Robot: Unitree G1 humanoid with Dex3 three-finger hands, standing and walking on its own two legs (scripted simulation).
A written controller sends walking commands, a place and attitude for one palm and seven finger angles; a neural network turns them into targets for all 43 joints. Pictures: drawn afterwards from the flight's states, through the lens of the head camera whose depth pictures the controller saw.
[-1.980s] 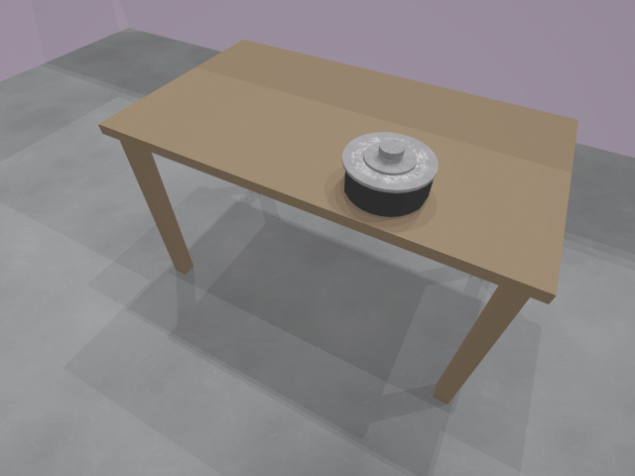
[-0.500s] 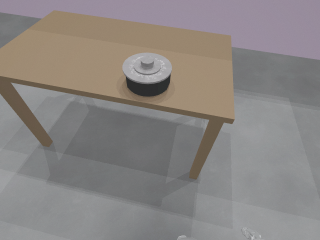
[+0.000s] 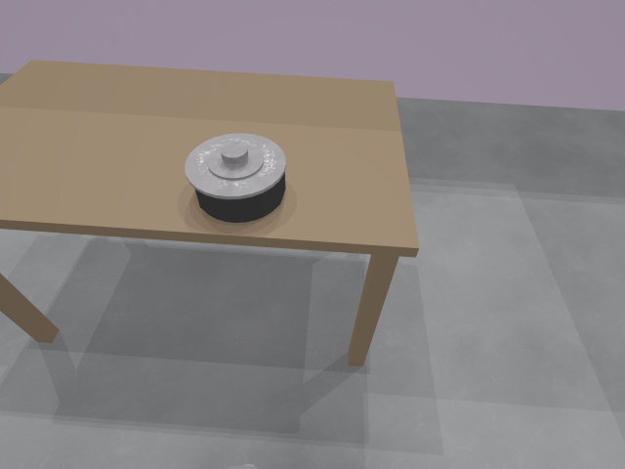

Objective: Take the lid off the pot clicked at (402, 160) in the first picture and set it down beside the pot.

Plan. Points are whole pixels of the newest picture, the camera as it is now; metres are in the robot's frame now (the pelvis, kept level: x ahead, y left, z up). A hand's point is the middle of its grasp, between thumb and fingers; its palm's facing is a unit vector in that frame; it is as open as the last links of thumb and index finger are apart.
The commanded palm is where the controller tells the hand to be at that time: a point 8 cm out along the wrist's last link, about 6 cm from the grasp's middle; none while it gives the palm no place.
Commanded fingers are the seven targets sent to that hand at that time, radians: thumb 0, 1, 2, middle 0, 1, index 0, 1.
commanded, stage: take the last steps up to it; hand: left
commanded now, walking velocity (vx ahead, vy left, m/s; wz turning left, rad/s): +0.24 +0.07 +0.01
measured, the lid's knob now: (234, 152) +0.67 +0.19 +0.00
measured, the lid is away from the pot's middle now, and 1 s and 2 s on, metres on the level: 0.00 0.00 0.00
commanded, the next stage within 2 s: come to a stop and stand still in 0.32 s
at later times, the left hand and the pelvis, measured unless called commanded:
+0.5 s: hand (193, 421) +0.22 +0.20 -0.17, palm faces +0.05 -0.98 -0.20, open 7.3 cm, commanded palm none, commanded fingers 0.00 0.90 0.90 -0.20 -0.30 -0.20 -0.30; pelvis +0.14 +0.03 -0.02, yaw -1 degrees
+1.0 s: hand (170, 439) +0.19 +0.23 -0.18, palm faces +0.04 -0.96 -0.28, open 7.4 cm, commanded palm none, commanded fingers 0.00 0.90 0.90 -0.20 -0.30 -0.20 -0.30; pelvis +0.16 +0.03 -0.01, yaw -1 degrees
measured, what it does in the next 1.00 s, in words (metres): walks ahead: left foot, then right foot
